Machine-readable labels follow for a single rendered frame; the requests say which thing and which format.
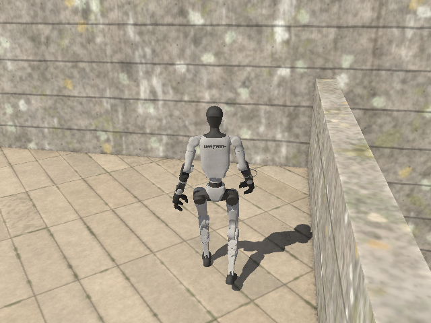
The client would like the robot right foot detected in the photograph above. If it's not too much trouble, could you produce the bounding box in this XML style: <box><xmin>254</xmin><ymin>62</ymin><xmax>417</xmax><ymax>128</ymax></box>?
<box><xmin>226</xmin><ymin>272</ymin><xmax>237</xmax><ymax>285</ymax></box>

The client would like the right robot hand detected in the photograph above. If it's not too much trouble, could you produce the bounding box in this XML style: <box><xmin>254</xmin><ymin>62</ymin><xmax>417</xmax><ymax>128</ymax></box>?
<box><xmin>239</xmin><ymin>181</ymin><xmax>255</xmax><ymax>194</ymax></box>

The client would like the left robot hand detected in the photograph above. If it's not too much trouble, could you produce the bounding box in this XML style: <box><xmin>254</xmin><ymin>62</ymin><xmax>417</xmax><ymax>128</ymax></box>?
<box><xmin>172</xmin><ymin>193</ymin><xmax>188</xmax><ymax>211</ymax></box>

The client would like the robot right shin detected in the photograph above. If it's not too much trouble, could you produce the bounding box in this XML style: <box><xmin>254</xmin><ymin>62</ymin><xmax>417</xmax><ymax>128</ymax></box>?
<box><xmin>228</xmin><ymin>228</ymin><xmax>239</xmax><ymax>276</ymax></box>

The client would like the robot left forearm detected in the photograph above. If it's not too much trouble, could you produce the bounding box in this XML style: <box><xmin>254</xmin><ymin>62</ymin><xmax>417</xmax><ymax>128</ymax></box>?
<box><xmin>175</xmin><ymin>163</ymin><xmax>189</xmax><ymax>195</ymax></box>

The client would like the right robot upper arm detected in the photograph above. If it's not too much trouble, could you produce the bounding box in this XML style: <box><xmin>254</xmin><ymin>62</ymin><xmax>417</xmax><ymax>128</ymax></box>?
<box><xmin>229</xmin><ymin>135</ymin><xmax>247</xmax><ymax>171</ymax></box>

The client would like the robot right forearm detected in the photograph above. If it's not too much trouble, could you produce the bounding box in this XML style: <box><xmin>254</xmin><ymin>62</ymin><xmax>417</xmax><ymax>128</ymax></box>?
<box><xmin>241</xmin><ymin>161</ymin><xmax>253</xmax><ymax>184</ymax></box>

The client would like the left robot upper arm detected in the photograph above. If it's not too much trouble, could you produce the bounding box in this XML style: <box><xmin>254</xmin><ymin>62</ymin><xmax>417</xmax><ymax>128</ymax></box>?
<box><xmin>183</xmin><ymin>135</ymin><xmax>201</xmax><ymax>174</ymax></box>

